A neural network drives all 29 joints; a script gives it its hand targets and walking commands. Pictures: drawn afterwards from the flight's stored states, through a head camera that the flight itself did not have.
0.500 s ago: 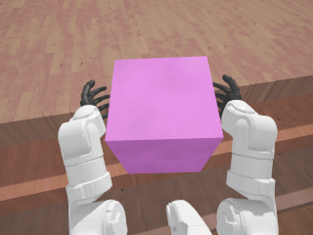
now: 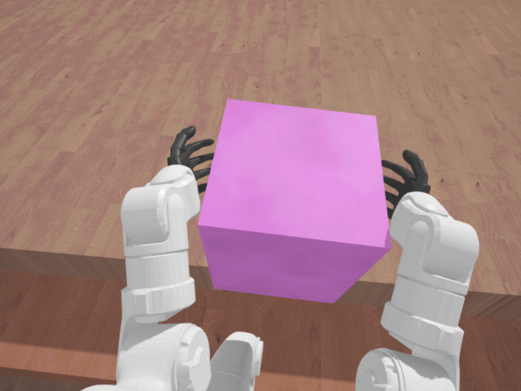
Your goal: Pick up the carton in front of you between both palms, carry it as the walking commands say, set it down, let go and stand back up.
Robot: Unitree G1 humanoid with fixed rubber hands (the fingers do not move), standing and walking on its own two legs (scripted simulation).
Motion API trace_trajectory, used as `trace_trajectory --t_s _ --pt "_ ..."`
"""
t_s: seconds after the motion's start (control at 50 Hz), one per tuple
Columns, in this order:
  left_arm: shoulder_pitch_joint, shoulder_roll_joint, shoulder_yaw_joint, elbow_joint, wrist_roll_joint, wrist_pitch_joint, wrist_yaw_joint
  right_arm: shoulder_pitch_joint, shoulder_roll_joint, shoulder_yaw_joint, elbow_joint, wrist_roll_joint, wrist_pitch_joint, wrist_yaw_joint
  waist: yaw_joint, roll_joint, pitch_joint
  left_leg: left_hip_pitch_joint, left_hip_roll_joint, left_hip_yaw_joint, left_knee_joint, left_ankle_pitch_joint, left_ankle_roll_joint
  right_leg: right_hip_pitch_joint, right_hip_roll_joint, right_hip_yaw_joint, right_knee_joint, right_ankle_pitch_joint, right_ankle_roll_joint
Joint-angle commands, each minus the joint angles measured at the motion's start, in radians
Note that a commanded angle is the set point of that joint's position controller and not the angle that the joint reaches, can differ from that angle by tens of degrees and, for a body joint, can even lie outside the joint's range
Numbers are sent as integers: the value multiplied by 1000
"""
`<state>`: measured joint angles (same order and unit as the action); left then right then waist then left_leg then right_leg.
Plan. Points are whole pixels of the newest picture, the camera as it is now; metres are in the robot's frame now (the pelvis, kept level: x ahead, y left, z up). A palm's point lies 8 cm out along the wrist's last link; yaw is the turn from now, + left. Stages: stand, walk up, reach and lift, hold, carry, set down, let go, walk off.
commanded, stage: carry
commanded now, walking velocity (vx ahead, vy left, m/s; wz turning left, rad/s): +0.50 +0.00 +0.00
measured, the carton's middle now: (285, 212) +0.37 +0.04 +0.07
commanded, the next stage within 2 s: none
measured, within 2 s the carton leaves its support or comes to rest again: neither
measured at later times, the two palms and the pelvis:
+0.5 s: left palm out of the picture +0.65 +0.17 +0.30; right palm out of the picture +0.61 -0.13 +0.31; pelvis +0.29 +0.06 +0.17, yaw -2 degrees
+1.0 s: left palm out of the picture +0.94 +0.18 +0.46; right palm out of the picture +0.96 -0.13 +0.45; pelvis +0.60 -0.01 +0.32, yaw +0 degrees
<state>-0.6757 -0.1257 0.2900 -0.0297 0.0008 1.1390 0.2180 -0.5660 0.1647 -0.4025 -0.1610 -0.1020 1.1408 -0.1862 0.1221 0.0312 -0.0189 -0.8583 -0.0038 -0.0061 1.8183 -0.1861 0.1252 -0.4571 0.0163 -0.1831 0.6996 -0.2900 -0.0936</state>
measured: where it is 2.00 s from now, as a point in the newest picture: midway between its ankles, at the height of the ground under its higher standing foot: (304, 125)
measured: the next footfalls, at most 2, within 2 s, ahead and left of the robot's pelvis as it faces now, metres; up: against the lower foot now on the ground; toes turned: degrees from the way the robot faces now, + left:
left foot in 0.26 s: +0.37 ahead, +0.14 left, +0.18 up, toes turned +4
right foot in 0.82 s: +0.73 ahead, -0.09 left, +0.35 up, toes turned -7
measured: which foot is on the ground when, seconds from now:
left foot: up 0.00-0.24, down 0.26-0.84, up 0.86-1.00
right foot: down 0.00-0.30, up 0.32-0.80, down 0.82-1.00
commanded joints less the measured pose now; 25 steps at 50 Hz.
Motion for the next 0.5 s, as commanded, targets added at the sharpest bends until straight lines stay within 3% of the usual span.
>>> trace_trajectory --t_s 0.0,0.02,0.04,0.06,0.08,0.1,0.12,0.14,0.16,0.18,0.2,0.22,0.24,0.26,0.28,0.3,0.32,0.34,0.36,0.4,0.42,0.44,0.48 --pt "-522 -797 -592 -33 -189 10 -63 -598 627 633 32 148 0 -5 -18 -76 -368 -369 40 41 223 -159 17 562 -324 512 -337 196 -232" --pt "-468 -766 -568 -16 -165 15 -55 -619 615 649 -4 174 2 -9 -14 -75 -349 -546 53 25 350 -259 22 657 -353 515 -339 250 -226" --pt "-446 -729 -532 -11 -140 20 -46 -629 608 652 5 182 13 -15 12 -99 -310 -712 63 -17 476 -380 37 733 -374 526 -336 166 -221" --pt "-421 -679 -498 -10 -123 25 -38 -612 606 661 21 203 23 -21 -6 -99 -277 -800 81 -17 490 -408 33 763 -366 504 -351 114 -188" --pt "-420 -650 -482 -10 -107 32 -33 -642 592 660 0 218 26 -28 -16 -90 -245 -794 96 12 444 -372 15 702 -359 458 -417 -23 -161" --pt "-438 -626 -477 -26 -107 36 -31 -639 580 641 30 215 36 -34 -69 -85 -190 -670 130 77 262 -275 -1 518 -288 366 -459 -140 -102" --pt "-457 -608 -462 -28 -101 44 -34 -670 584 636 36 212 42 -42 -75 -117 -144 -560 120 143 150 -212 -12 368 -233 288 -519 -188 -88" --pt "-480 -596 -460 -83 -105 38 -31 -682 616 658 23 224 41 -48 -72 -149 -192 -356 105 186 50 -159 -20 268 -211 225 -628 -26 -106" --pt "-497 -586 -451 -80 -108 40 -32 -724 620 674 26 239 44 -52 -101 -230 -186 -193 98 203 -137 -191 -18 205 -181 143 -713 98 -109" --pt "-492 -567 -440 -91 -99 45 -30 -721 632 699 38 241 47 -57 -112 -316 -212 7 82 255 -300 -142 -6 135 -137 -29 -702 344 -101" --pt "-503 -552 -432 -99 -100 49 -25 -725 638 696 39 252 48 -60 -146 -320 -276 160 32 289 -413 -83 22 160 -149 -20 -637 856 -119" --pt "-462 -540 -412 -67 -86 55 -21 -732 646 697 42 270 47 -64 -207 -344 -380 289 -6 310 -465 -42 46 262 -189 -34 -515 1365 -127" --pt "-449 -551 -408 -67 -86 55 -21 -692 643 687 46 261 44 -69 -285 -379 -493 393 -58 335 -538 -97 46 384 -222 -60 -331 1661 -108" --pt "-472 -553 -404 -74 -74 54 -22 -675 660 687 56 258 35 -67 -343 -285 -546 458 -122 349 -758 -89 25 475 -193 -73 -61 1776 -79" --pt "-486 -585 -393 -61 -50 51 -23 -718 699 704 42 272 31 -56 -378 -251 -566 562 -147 231 -1029 -105 -1 482 -172 -35 189 1621 -51" --pt "-457 -582 -363 -54 -36 41 -27 -693 727 731 48 287 28 -46 -293 -91 -608 785 40 -266 -1198 23 117 172 -100 121 446 859 13" --pt "-386 -594 -352 -40 -25 33 -32 -700 756 762 32 314 14 -32 -266 231 -671 919 247 -805 -1432 187 296 -121 102 266 981 200 55" --pt "-423 -601 -361 -41 -6 26 -33 -749 798 800 9 357 6 -11 -240 157 -686 923 277 -777 -1374 128 296 -220 85 407 1282 153 31" --pt "-474 -644 -374 -56 -13 20 -36 -787 853 820 14 388 -6 11 -236 54 -636 890 245 -685 -1329 3 252 -308 61 402 1323 163 5" --pt "-505 -691 -407 -75 -20 6 -42 -807 889 833 2 413 -20 48 -206 -20 -448 819 252 -531 -1324 -190 135 -471 0 361 1282 160 -33" --pt "-523 -693 -428 -98 -18 -6 -42 -798 900 833 -13 403 -32 52 -179 -24 -409 768 229 -447 -1349 -219 107 -458 -23 341 1226 166 -35" --pt "-532 -702 -453 -97 -21 -16 -42 -790 884 827 0 395 -35 58 -179 -46 -376 771 239 -386 -1354 -183 101 -503 -31 302 1199 140 -36" --pt "-513 -695 -501 -95 -27 -21 -35 -693 820 791 45 366 -36 56 -175 -36 -364 831 246 -314 -1408 -94 106 -584 -51 210 1119 91 -27"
